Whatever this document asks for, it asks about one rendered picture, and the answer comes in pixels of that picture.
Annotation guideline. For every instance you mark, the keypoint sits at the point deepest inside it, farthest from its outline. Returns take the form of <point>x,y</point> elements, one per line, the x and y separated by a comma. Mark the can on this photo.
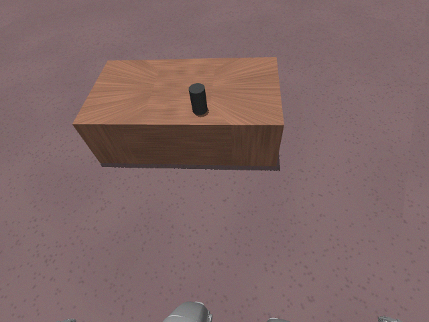
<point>198,98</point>

